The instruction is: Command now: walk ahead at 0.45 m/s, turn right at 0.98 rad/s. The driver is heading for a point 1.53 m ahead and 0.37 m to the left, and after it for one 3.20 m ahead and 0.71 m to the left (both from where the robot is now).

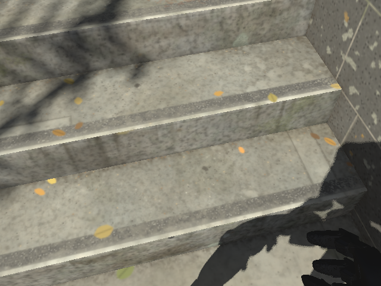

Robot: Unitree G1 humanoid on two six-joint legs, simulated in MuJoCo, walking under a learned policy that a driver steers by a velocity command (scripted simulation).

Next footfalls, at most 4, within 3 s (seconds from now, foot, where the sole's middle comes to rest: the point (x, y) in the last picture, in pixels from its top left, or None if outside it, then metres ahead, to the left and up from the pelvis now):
0.10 left None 0.31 0.14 -0.77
0.44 right None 0.23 -0.05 -0.77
0.90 left None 0.11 0.20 -0.77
1.46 right None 0.19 -0.03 -0.77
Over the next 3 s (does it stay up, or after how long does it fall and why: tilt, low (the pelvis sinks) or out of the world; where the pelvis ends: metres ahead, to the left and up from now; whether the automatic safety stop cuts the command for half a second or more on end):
stays up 1.00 0.09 0.33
